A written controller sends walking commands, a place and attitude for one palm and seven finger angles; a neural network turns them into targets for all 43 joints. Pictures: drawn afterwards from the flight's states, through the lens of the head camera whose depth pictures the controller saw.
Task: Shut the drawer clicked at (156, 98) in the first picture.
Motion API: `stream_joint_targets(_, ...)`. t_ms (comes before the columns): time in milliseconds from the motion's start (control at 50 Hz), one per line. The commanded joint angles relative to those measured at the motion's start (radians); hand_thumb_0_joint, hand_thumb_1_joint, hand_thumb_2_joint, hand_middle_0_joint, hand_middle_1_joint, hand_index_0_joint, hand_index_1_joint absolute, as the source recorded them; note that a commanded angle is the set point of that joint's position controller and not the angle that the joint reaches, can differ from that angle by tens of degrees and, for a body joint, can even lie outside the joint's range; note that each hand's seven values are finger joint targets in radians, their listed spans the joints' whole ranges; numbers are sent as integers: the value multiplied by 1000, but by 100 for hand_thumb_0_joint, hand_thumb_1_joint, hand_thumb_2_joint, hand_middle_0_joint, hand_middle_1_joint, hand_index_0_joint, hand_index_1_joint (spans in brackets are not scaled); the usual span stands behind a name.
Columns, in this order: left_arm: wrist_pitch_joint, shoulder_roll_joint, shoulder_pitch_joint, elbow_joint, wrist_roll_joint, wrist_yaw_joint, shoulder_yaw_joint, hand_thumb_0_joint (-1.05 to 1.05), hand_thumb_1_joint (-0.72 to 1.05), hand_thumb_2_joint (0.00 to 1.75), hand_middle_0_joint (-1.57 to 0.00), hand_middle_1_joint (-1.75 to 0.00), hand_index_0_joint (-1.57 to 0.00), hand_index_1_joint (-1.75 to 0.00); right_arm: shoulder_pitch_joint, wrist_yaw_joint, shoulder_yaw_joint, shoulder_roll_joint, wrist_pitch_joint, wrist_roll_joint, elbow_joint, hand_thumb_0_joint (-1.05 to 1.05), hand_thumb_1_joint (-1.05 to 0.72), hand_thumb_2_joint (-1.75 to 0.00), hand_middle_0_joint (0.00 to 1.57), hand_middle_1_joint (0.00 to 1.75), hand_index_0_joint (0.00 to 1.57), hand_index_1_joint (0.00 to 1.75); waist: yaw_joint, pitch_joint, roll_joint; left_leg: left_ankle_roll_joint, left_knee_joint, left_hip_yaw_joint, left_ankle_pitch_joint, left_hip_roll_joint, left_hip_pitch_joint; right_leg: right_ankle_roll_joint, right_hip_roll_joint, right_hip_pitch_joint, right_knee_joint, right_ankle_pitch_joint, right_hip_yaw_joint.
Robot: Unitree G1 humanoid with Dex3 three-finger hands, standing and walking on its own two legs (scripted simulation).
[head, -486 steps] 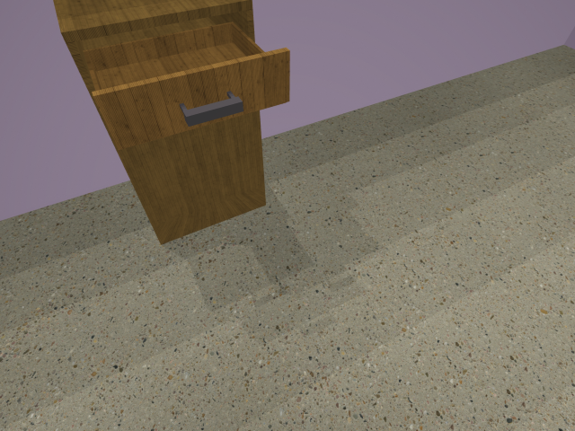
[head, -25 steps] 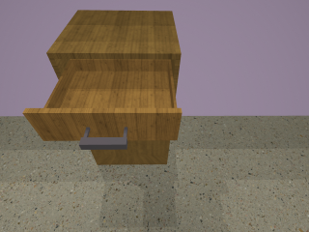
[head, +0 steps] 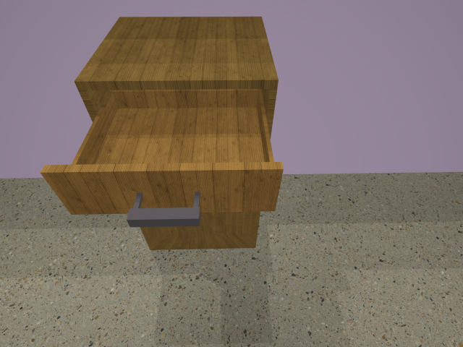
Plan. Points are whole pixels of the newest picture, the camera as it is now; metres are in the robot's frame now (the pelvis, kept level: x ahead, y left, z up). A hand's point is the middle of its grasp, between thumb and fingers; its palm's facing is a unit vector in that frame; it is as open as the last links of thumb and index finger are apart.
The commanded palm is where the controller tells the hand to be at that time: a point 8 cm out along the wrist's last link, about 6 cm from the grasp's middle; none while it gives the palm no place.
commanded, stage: look again from close up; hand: left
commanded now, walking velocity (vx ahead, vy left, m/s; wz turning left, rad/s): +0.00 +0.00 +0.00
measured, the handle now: (166, 207) +0.37 +0.15 +0.02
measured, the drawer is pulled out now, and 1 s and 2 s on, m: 0.28 0.28 0.28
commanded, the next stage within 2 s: shuffle to correct the standing spot in 0.22 s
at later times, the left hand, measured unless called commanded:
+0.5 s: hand out of the picture +0.02 +0.19 -0.18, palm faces +0.01 -0.98 -0.18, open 7.4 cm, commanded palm none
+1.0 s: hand out of the picture +0.04 +0.12 -0.19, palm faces +0.03 -0.99 -0.15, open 7.4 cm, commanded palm none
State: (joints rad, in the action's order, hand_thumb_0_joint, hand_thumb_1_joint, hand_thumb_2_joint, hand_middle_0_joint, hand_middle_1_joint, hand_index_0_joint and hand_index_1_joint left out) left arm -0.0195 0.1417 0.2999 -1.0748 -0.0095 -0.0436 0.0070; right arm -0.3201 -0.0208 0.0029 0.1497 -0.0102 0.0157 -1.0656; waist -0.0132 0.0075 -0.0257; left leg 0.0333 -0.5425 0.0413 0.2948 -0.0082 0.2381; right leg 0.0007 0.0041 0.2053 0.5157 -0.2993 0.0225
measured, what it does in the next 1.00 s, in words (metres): steps on the spot: left foot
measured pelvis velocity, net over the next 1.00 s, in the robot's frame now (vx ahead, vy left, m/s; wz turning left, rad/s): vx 0.08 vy -0.04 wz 0.00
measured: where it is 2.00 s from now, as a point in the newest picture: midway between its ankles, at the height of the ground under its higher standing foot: outside the picture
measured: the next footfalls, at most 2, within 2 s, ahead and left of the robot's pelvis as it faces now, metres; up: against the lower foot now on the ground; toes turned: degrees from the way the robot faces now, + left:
left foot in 0.92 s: +0.11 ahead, +0.06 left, +0.00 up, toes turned +6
right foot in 1.10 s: +0.13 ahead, -0.17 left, +0.00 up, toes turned +2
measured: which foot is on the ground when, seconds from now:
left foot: down 0.00-0.74, up 0.76-0.90, down 0.92-1.00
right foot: down 0.00-0.92, up 0.94-1.00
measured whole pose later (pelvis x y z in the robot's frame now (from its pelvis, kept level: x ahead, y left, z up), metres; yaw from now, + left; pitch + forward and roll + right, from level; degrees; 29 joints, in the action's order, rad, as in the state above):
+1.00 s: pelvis +0.08 -0.04 -0.01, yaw +0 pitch -1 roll +1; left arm 0.05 0.16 0.35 -1.09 -0.02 -0.03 -0.02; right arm -0.23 -0.04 -0.02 0.15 -0.02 0.03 -1.04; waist 0.00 0.06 0.06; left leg 0.03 -0.63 0.13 0.35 0.03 0.26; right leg -0.03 -0.02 0.32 0.99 -0.54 0.04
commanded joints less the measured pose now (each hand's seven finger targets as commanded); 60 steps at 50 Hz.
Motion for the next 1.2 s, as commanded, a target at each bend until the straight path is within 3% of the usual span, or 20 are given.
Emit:
stream_joint_targets(0,-7,94,52,48,-2,-2,-15,0,90,90,-20,-30,-20,-30,-34,-4,-7,105,-27,-2,37,0,-90,-90,20,30,20,30,14,79,29,16,165,-131,-145,105,37,-43,70,5,-77,86,-69)
stream_joint_targets(300,0,127,33,34,1,-3,-15,0,90,90,-20,-30,-20,-30,14,-9,-5,135,-31,-6,1,0,-90,-90,20,30,20,30,13,35,13,12,165,-110,-349,99,-80,-22,94,-45,-94,207,-61)
stream_joint_targets(440,15,97,54,11,-14,9,-9,0,90,90,-20,-30,-20,-30,6,-10,-20,149,-13,-1,-13,0,-90,-90,20,30,20,30,6,119,-28,59,274,-230,-17,159,-43,-15,55,39,-42,-27,27)
stream_joint_targets(560,19,94,83,13,-14,18,-18,0,90,90,-20,-30,-20,-30,-38,-26,-40,160,-9,4,-18,0,-90,-90,20,30,20,30,3,77,-37,98,199,-246,-236,212,-120,-28,36,100,7,-24,42)
stream_joint_targets(680,14,112,170,6,-15,17,-45,0,90,90,-20,-30,-20,-30,-19,-33,-48,131,-13,3,0,0,-90,-90,20,30,20,30,28,13,78,38,-31,-68,-297,119,21,-79,96,-94,-29,315,-51)
stream_joint_targets(720,12,153,220,-4,-18,11,-60,0,90,90,-20,-30,-20,-30,9,-30,-41,85,-15,0,17,0,-90,-90,20,30,20,30,46,-1,237,-4,-208,52,-45,30,172,-157,202,-219,-77,584,-170)
stream_joint_targets(760,16,156,249,-3,-25,5,-62,0,90,90,-20,-30,-20,-30,99,-31,-41,65,-13,-1,49,0,-90,-90,20,30,20,30,83,52,219,-12,-354,61,313,23,308,-267,285,-252,-107,770,-244)
stream_joint_targets(800,21,150,199,9,-34,1,-59,0,90,90,-20,-30,-20,-30,117,-27,-41,54,-13,-4,56,0,-90,-90,20,30,20,30,54,87,141,-9,-312,45,310,43,293,-274,263,-207,-74,799,-204)
stream_joint_targets(840,27,153,105,37,-23,4,-54,0,90,90,-20,-30,-20,-30,-4,-27,-39,48,-12,1,18,0,-90,-90,20,30,20,30,-32,28,117,-8,-38,86,72,23,44,-192,174,-84,32,741,-96)
stream_joint_targets(860,30,154,63,55,-10,12,-54,0,90,90,-20,-30,-20,-30,-113,-29,-46,67,-14,6,-24,0,-90,-90,20,30,20,30,-78,-7,80,8,97,66,-122,38,-145,-134,111,16,169,643,-46)
stream_joint_targets(880,27,100,86,70,-3,17,-49,0,90,90,-20,-30,-20,-30,-176,-38,-62,159,-19,22,-42,0,-90,-90,20,30,20,30,-86,-22,-140,105,163,-229,-329,267,-297,-56,18,238,386,297,10)
stream_joint_targets(900,23,91,84,98,-6,17,-42,0,90,90,-20,-30,-20,-30,-198,-37,-64,212,-10,20,-24,0,-90,-90,20,30,20,30,-76,-27,-238,238,249,-453,-476,471,-245,-25,-27,311,584,-292,23)
stream_joint_targets(920,35,102,52,97,-22,10,-47,0,90,90,-20,-30,-20,-30,-127,-29,-60,195,-4,16,-4,0,-90,-90,20,30,20,30,-52,54,-143,243,252,-391,-365,458,-85,-34,14,294,640,-332,-35)
stream_joint_targets(960,40,73,51,88,-16,14,-39,0,90,90,-20,-30,-20,-30,44,-27,-36,128,-13,16,45,0,-90,-90,20,30,20,30,17,155,-160,189,260,-271,-340,364,91,-17,60,232,544,-271,-43)
stream_joint_targets(1020,23,27,167,33,-5,13,-20,0,90,90,-20,-30,-20,-30,118,-19,-25,128,-8,7,56,0,-90,-90,20,30,20,30,78,45,-67,90,110,-67,-331,223,71,10,53,-11,75,-49,43)
stream_joint_targets(1040,14,42,182,17,-12,8,-18,0,90,90,-20,-30,-20,-30,93,-15,-27,110,-4,-3,51,0,-90,-90,20,30,20,30,67,31,4,36,38,-24,-233,153,45,16,49,-39,-78,106,28)
stream_joint_targets(1080,-2,123,99,45,-10,5,-19,0,90,90,-20,-30,-20,-30,30,-7,-24,60,3,-14,48,0,-90,-90,20,30,20,30,7,48,121,-35,66,14,12,65,19,-46,190,34,-158,232,-165)
stream_joint_targets(1100,3,155,64,62,-12,7,-20,0,90,90,-20,-30,-20,-30,22,0,-25,49,6,-13,40,0,-90,-90,20,30,20,30,-5,51,27,-40,80,13,1,49,-34,-56,205,87,-150,242,-168)
stream_joint_targets(1140,0,171,40,64,-9,-1,-31,0,90,90,-20,-30,-20,-30,27,-6,-28,56,21,-10,33,0,-90,-90,20,30,20,30,6,69,172,-53,19,33,-48,58,-30,-71,215,63,-137,441,-183)
stream_joint_targets(1180,1,179,47,67,-8,-7,-37,0,90,90,-20,-30,-20,-30,16,-9,-29,63,21,-11,32,0,-90,-90,20,30,20,30,12,34,153,-57,23,35,-69,60,-20,-82,231,-10,-102,647,-180)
